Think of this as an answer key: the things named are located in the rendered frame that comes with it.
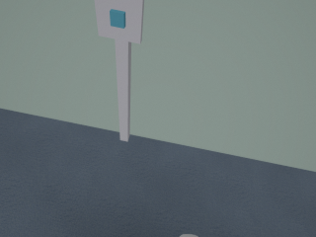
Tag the button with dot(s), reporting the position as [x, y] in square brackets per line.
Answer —
[117, 18]

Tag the panel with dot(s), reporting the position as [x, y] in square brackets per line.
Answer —
[134, 11]

